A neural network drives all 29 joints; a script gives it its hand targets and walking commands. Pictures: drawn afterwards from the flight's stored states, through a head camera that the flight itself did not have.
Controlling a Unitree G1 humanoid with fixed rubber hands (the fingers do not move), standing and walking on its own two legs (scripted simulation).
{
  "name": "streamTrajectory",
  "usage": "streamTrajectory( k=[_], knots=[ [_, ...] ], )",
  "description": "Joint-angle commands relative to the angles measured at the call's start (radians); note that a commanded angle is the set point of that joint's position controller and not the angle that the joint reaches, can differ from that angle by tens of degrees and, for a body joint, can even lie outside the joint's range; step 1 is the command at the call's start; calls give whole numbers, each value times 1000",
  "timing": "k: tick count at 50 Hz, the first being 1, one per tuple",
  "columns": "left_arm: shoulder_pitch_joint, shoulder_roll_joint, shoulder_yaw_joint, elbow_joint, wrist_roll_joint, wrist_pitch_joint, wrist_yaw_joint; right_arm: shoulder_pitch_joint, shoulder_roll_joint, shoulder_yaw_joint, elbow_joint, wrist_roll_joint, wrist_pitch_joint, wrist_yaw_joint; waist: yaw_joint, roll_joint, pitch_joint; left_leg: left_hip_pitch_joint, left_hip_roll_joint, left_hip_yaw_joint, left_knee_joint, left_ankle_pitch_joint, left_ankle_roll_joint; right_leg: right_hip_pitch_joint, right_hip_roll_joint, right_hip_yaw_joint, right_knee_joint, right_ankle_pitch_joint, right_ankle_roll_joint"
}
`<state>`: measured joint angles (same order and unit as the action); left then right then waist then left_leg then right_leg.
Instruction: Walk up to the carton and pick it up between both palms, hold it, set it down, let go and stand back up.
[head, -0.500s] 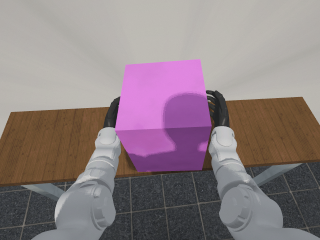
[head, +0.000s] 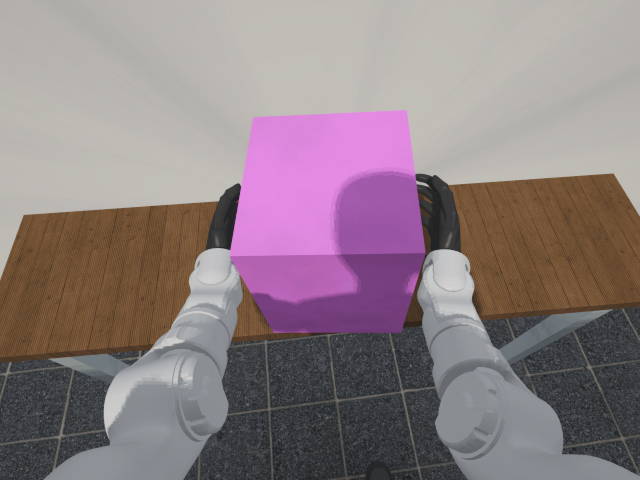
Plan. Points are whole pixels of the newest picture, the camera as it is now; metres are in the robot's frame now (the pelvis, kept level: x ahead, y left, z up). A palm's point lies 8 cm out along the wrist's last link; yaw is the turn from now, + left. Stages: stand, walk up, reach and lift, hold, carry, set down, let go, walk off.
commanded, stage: set down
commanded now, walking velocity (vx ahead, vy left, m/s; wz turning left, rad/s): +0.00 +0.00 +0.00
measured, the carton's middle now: (332, 233) +0.43 -0.03 -0.02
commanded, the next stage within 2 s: none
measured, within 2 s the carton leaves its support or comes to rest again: neither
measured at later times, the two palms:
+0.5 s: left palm (225, 245) +0.42 +0.11 +0.00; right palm (443, 243) +0.38 -0.17 +0.02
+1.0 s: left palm (229, 245) +0.42 +0.11 +0.00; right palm (445, 252) +0.37 -0.17 +0.01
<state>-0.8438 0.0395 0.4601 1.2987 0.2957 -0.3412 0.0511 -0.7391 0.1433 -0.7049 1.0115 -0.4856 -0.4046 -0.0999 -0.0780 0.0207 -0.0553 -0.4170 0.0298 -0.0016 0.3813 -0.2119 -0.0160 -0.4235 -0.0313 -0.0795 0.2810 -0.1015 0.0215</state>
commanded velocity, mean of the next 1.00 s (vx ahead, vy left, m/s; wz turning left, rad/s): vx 0.00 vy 0.00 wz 0.00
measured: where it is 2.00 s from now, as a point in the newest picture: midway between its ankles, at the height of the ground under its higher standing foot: outside the picture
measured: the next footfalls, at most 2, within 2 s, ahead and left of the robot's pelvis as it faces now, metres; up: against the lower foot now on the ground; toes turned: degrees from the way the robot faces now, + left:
none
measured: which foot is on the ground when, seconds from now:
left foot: down 0.00-1.00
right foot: down 0.00-1.00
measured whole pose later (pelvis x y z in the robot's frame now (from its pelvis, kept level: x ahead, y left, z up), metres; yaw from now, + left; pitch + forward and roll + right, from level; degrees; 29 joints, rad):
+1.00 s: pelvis -0.01 +0.00 +0.00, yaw +0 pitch +15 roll -1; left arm -0.84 -0.02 0.59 1.19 0.44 -0.35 0.01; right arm -0.72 0.19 -0.83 0.95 -0.59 -0.44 -0.08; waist -0.07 0.00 -0.02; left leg -0.44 0.03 0.00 0.39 -0.21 -0.01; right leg -0.45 -0.03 -0.07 0.29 -0.10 0.02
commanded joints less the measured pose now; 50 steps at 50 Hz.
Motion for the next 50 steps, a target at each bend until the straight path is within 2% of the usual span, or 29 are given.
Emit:
streamTrajectory(
  k=[1,7,10,12,17,18,19,20,21,23,26,27,29,31,33,38,39,41,43,45,47,50],
  knots=[
    [-602,-528,-191,-78,89,-88,-129,-493,508,305,82,-105,-18,133,-12,24,-646,56,-32,87,-17,300,-62,489,34,-20,102,453,-2],
    [-573,-535,-183,-75,98,-82,-124,-491,504,292,88,-109,-25,135,-14,23,-615,85,-27,84,-2,355,-69,445,41,-26,96,448,-5],
    [-565,-534,-168,-77,117,-84,-124,-483,519,287,90,-116,-26,135,-8,20,-602,71,-27,84,-6,337,-67,451,39,-22,96,438,-4],
    [-554,-535,-167,-73,117,-81,-123,-469,516,280,101,-121,-28,132,-17,19,-598,82,-27,85,1,358,-66,440,40,-21,95,446,-3],
    [-532,-527,-153,-79,135,-78,-124,-446,513,273,98,-127,-29,134,-9,18,-581,65,-28,83,-12,321,-62,439,36,-19,87,415,-3],
    [-527,-525,-144,-74,140,-77,-125,-453,512,271,86,-132,-31,134,2,23,-583,62,-29,88,-10,321,-61,439,34,-18,90,417,-4],
    [-535,-530,-153,-85,136,-76,-122,-453,505,258,89,-133,-33,131,-16,22,-585,71,-26,84,-11,330,-64,430,36,-24,86,420,-2],
    [-522,-534,-150,-86,142,-75,-122,-445,515,262,92,-134,-32,132,-8,16,-580,69,-26,84,-8,324,-61,430,36,-20,86,412,-2],
    [-529,-541,-151,-81,137,-75,-121,-448,508,249,88,-143,-34,131,-21,23,-582,74,-25,83,-10,310,-64,415,37,-24,82,393,-6],
    [-518,-526,-138,-74,146,-67,-126,-441,509,247,84,-140,-29,133,-10,8,-554,65,-26,87,-14,291,-55,417,35,-19,78,382,-2],
    [-515,-547,-137,-81,151,-68,-127,-438,525,234,81,-159,-33,132,-23,8,-553,61,-23,84,-21,285,-55,414,34,-26,79,387,1],
    [-509,-529,-125,-83,154,-68,-127,-437,528,241,76,-156,-31,134,-5,3,-552,50,-24,89,-23,269,-49,418,32,-21,81,381,4],
    [-494,-541,-124,-80,165,-59,-128,-429,525,231,77,-159,-34,136,-17,6,-547,56,-25,85,-23,265,-51,410,32,-24,77,374,4],
    [-487,-534,-109,-75,175,-56,-128,-427,525,227,69,-166,-35,133,-10,1,-531,46,-26,89,-22,260,-47,411,32,-24,78,373,5],
    [-488,-538,-119,-84,170,-57,-129,-426,523,223,63,-169,-40,132,-17,1,-547,51,-24,88,-21,261,-48,399,33,-25,77,370,4],
    [-457,-517,-89,-67,193,-53,-125,-420,500,212,55,-175,-48,133,0,-12,-541,50,-23,88,-12,268,-43,388,34,-20,77,366,4],
    [-476,-545,-92,-82,198,-52,-126,-429,532,203,47,-188,-44,135,-9,-11,-529,47,-24,88,-14,251,-42,386,33,-23,75,348,7],
    [-466,-508,-82,-67,193,-52,-124,-420,490,199,48,-187,-49,130,-3,-18,-545,37,-24,95,-15,244,-38,389,32,-21,79,357,6],
    [-468,-531,-78,-78,202,-47,-127,-427,521,192,35,-198,-46,131,-2,-23,-524,31,-24,89,-16,236,-35,386,33,-23,77,340,8],
    [-465,-519,-71,-80,205,-43,-128,-410,504,169,50,-206,-41,129,-13,-18,-516,42,-22,91,-18,216,-32,367,32,-27,72,311,7],
    [-460,-518,-66,-88,212,-39,-125,-408,499,163,45,-207,-40,130,-6,-15,-525,54,-21,88,-14,233,-33,355,32,-27,70,310,6],
    [-469,-525,-61,-109,224,-32,-123,-413,509,136,42,-218,-39,131,-13,-7,-514,62,-21,86,-10,231,-32,321,32,-32,64,288,9]
  ],
)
